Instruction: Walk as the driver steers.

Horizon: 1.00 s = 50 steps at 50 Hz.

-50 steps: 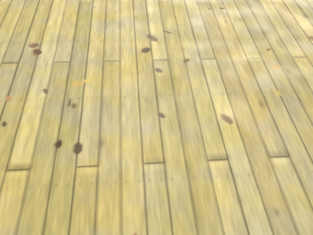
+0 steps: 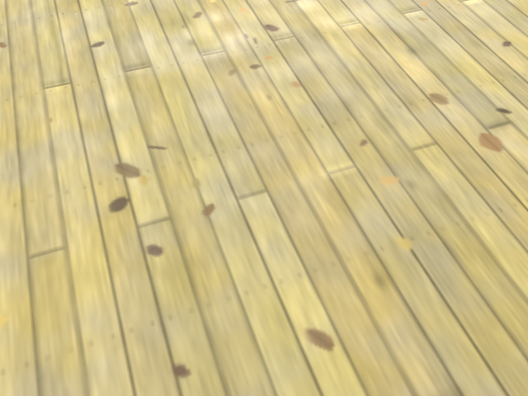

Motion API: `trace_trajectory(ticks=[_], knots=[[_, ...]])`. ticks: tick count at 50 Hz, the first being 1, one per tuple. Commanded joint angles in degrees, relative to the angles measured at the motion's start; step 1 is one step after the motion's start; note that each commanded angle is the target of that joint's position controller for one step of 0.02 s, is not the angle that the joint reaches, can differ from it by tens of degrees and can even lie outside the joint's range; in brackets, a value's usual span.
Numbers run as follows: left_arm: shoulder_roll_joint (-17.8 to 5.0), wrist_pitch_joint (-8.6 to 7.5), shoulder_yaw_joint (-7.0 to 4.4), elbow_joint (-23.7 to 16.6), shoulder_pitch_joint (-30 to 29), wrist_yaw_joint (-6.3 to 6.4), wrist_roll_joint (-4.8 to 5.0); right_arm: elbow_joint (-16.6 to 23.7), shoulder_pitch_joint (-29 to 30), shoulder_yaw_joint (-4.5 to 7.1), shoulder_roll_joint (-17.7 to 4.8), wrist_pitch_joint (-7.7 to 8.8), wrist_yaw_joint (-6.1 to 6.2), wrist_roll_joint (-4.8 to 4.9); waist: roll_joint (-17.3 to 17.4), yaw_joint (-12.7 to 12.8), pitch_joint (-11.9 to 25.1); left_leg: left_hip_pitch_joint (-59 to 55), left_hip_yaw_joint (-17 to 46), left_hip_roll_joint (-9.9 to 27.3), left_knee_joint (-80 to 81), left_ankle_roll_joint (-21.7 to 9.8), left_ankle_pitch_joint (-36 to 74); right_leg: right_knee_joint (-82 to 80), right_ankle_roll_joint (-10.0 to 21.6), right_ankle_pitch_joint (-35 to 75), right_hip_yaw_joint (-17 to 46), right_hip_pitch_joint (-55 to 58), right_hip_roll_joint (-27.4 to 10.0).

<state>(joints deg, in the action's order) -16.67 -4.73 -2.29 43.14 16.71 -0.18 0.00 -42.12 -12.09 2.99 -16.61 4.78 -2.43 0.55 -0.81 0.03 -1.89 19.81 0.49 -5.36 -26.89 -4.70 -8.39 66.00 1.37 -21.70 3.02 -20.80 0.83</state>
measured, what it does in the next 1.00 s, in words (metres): walks ahead, turning left: right foot, then left foot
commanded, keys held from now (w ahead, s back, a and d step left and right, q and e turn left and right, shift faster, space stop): w+q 0.06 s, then q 0.48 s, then no key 0.46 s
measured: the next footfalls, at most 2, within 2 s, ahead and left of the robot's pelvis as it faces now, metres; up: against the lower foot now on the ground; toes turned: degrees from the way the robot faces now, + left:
right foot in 0.32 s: +0.36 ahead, -0.09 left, +0.00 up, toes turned +18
left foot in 0.76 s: +0.22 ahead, +0.12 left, +0.00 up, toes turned +24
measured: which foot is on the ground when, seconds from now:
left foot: down 0.00-0.32, up 0.34-0.74, down 0.76-1.00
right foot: up 0.00-0.30, down 0.32-0.76, up 0.78-1.00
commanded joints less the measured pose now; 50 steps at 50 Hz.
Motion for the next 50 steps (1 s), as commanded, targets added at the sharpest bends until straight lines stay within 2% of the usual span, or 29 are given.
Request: trace_trajectory(ticks=[1,4,6,8,12,14,15,16,17,18,19,20,21,22,24,25,30,33,35,37,38,39,40,41,42,44,47,49,50], knots=[[-6.8,-1.88,-1.99,-6.4,-2.7,0.06,-0.96,3.9,-2.1,1.69,-6.8,0.13,0.79,-0.46,3.4,0.0,4.0,-15.7,23.7,15.5,13.9,-11.5,7.6,-4.0,-1.5,3.9,2.9,-15.7,-5.2],[-5.1,-0.68,-1.55,-7.1,-4.3,0.61,-1.11,3.7,-2.5,2.22,-8.5,-0.03,1.73,-0.02,4.3,0.4,2.1,-9.5,18.9,14.1,14.7,-11.9,16.6,-12.2,-4.3,5.8,0.7,-14.8,-4.6],[-3.9,-0.50,-1.08,-7.9,-8.1,0.89,-1.38,3.1,-3.3,2.86,-10.1,-0.69,2.55,0.07,4.2,-0.3,1.7,-5.8,14.3,11.4,12.5,-9.7,27.1,-20.3,-5.5,12.7,-0.2,-11.4,-2.7],[-3.1,-0.69,-0.82,-8.3,-11.4,0.67,-1.18,2.2,-5.4,3.20,-10.4,-1.86,3.31,0.63,5.2,-1.8,3.8,-4.2,12.3,8.8,9.9,-6.7,28.9,-27.5,-5.7,21.2,-0.9,-6.3,0.2],[-4.4,-0.64,-1.41,-9.3,-15.4,0.01,-0.35,1.6,-7.6,3.24,-9.4,-3.90,4.35,1.00,6.7,-2.6,5.1,-8.0,18.2,9.4,4.9,-4.3,20.8,-36.1,-4.9,23.8,1.7,-3.3,2.7],[-6.1,-1.02,-2.22,-8.8,-13.6,-0.14,-0.46,2.7,-5.7,3.34,-9.0,-4.41,4.79,0.70,7.8,-0.9,5.5,-10.9,22.3,10.1,0.6,-3.3,19.0,-38.9,-3.5,21.7,3.4,-1.6,2.1],[-6.5,-1.37,-2.52,-8.1,-11.0,-0.07,-0.68,3.6,-3.7,3.24,-8.5,-4.57,4.89,0.73,7.9,1.0,6.2,-10.8,22.6,9.0,-2.9,-2.1,17.6,-42.3,-2.4,24.5,3.0,1.9,1.2],[-8.0,-1.68,-2.93,-7.7,-7.9,0.29,-1.39,4.7,-3.3,2.66,-6.5,-4.49,4.72,0.45,5.8,2.3,9.6,-8.7,21.0,6.1,-10.1,0.0,13.7,-44.5,0.1,31.9,4.5,10.2,-3.1],[-10.8,-1.34,-3.28,-7.9,-4.1,1.02,-2.16,5.9,-5.3,1.57,-3.2,-4.33,4.60,-0.77,-4.0,2.4,16.2,-0.6,14.7,1.1,-24.6,2.7,-9.5,-41.1,4.2,52.6,14.4,24.1,-15.0],[-11.3,-0.04,-3.33,-7.2,-3.2,0.88,-2.45,5.5,-17.4,0.98,-2.8,-4.22,4.17,0.30,-17.1,-2.6,22.9,11.6,11.2,-3.5,-37.3,5.2,-36.4,-40.0,15.8,57.3,32.2,35.5,-28.3],[-8.0,0.94,-3.02,-8.0,-5.7,0.80,-0.74,3.2,-18.8,2.22,-8.7,-4.96,4.16,0.63,-10.8,-2.2,20.9,14.3,10.4,2.1,-43.6,7.1,-31.4,-42.1,15.9,41.4,33.7,30.3,-27.5],[-4.8,1.60,-2.09,-9.0,-7.8,1.07,-0.58,3.7,-12.2,3.26,-11.4,-6.03,4.42,0.93,-6.1,-0.2,14.3,16.0,8.3,3.5,-45.9,8.6,-26.6,-43.4,13.0,32.8,24.9,24.7,-22.4],[-4.2,2.41,-1.63,-9.0,-10.3,1.12,-1.01,4.1,-9.2,3.55,-11.1,-7.19,4.90,0.94,-3.4,-0.6,11.0,15.6,6.9,4.9,-45.4,9.4,-23.1,-45.3,11.0,25.9,19.7,18.7,-19.1],[-4.5,2.90,-1.55,-8.9,-12.4,1.18,-1.09,5.0,-7.5,3.72,-10.9,-8.03,5.22,0.58,-4.2,-0.9,7.6,15.0,6.2,6.0,-44.9,9.8,-20.7,-47.1,10.8,22.2,16.3,13.1,-17.2],[-5.8,3.20,-1.98,-8.1,-13.5,1.47,-1.81,5.7,-8.0,3.11,-7.6,-8.60,5.05,0.55,-7.0,-1.8,4.9,10.4,3.2,6.1,-41.9,10.1,-17.1,-50.3,10.7,21.4,8.8,6.0,-13.6],[-5.6,3.22,-2.07,-7.6,-13.2,1.58,-1.78,6.0,-7.9,2.85,-6.5,-8.48,5.02,0.52,-7.5,-1.6,5.3,10.0,2.4,6.3,-39.6,10.1,-16.4,-50.8,11.4,22.6,7.0,6.4,-13.5],[-7.4,3.75,-2.79,-5.7,-12.7,1.70,-0.95,8.2,-3.2,1.77,-4.8,-7.87,4.19,-0.33,-5.9,-0.1,8.1,5.0,1.7,8.5,-26.9,9.1,-13.5,-51.0,13.7,24.5,3.9,8.6,-16.1],[-8.7,4.29,-3.08,-4.5,-12.2,0.93,-0.29,8.3,-2.2,1.54,-5.4,-7.74,3.53,-0.31,-6.8,0.6,7.6,0.8,0.1,7.6,-19.2,7.8,-12.7,-50.6,13.5,21.5,3.3,8.5,-16.4],[-9.1,4.59,-2.96,-3.5,-11.9,0.55,0.46,7.9,-2.8,1.49,-5.3,-7.61,3.09,-0.42,-6.6,-0.2,7.3,-2.9,-1.0,6.6,-11.0,6.3,-10.0,-48.6,12.4,20.1,3.1,8.8,-16.2],[-7.6,4.79,-2.30,-1.7,-10.4,0.43,1.39,6.6,-5.2,1.66,-5.7,-7.38,2.73,-0.82,-5.8,-1.9,6.9,-11.5,-1.5,5.3,1.8,3.6,-2.5,-44.4,8.3,17.6,1.2,5.2,-14.1],[-5.1,4.52,-1.44,-0.8,-7.9,0.09,0.83,7.2,-5.2,1.99,-8.1,-7.42,2.96,-1.23,-0.6,-1.0,7.2,-16.4,5.9,10.8,6.4,1.1,3.5,-39.2,3.2,11.2,-1.8,1.0,-10.9],[-1.3,3.94,-0.31,-1.8,-5.5,-0.50,-1.61,9.0,-1.4,2.60,-13.0,-7.82,3.61,-1.60,14.4,3.2,7.1,-17.1,19.5,22.7,7.4,-5.3,11.5,-30.4,-2.8,-3.2,-9.0,-6.2,-3.4],[-5.0,4.06,-1.28,-2.4,-11.3,0.23,-1.36,9.3,-0.8,1.93,-10.1,-7.01,3.26,-2.83,13.4,-1.9,5.7,-8.6,21.6,25.3,10.2,-10.7,7.9,-23.6,-4.2,-9.8,-4.3,-5.0,-3.0],[-6.8,4.47,-2.05,-2.2,-11.6,0.50,-0.34,8.9,1.2,1.26,-8.3,-5.96,3.05,-3.36,11.7,-0.9,4.1,-7.0,19.0,23.0,10.7,-10.4,6.5,-18.7,-4.5,-9.1,-2.6,-4.7,-3.4],[-6.5,4.94,-2.32,-1.0,-10.0,0.76,-0.10,8.4,2.9,1.10,-7.5,-5.10,2.95,-2.84,11.3,0.1,3.8,-7.4,15.9,20.4,10.0,-8.5,7.2,-16.7,-4.7,-7.6,-2.0,-5.2,-3.6],[-6.5,5.69,-2.67,0.8,-7.5,1.19,-0.57,7.6,4.8,0.66,-6.4,-4.20,2.99,-1.84,10.4,0.9,4.0,-8.4,12.4,18.3,7.9,-6.8,15.8,-15.0,-5.9,-4.5,-1.1,-4.3,-4.1],[-3.6,5.46,-1.52,1.3,-7.6,0.85,0.07,6.4,4.8,0.39,-5.1,-4.53,2.85,-1.46,8.9,0.5,5.8,-10.7,9.8,16.5,4.8,-6.7,23.3,-22.5,-6.5,-2.5,-2.2,-0.1,-3.9],[-3.5,5.33,-1.20,1.5,-8.2,0.73,0.44,5.4,4.3,0.39,-5.0,-4.99,2.89,-1.25,8.9,-0.2,6.6,-12.5,11.2,16.9,3.8,-7.2,23.7,-29.6,-6.3,0.4,-2.7,2.4,-3.5],[-3.3,5.29,-1.07,2.1,-7.3,0.63,0.43,4.9,4.8,0.26,-4.7,-5.17,2.91,-0.92,8.6,0.6,6.8,-12.4,11.1,16.3,3.2,-6.6,21.9,-35.9,-5.9,5.1,-3.1,5.3,-3.2]])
